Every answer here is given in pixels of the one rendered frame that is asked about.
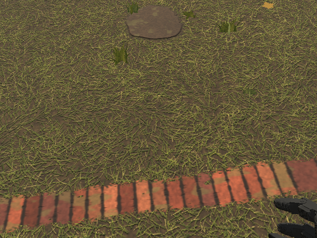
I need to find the robot right hand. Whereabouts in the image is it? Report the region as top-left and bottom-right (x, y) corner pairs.
(268, 197), (317, 238)

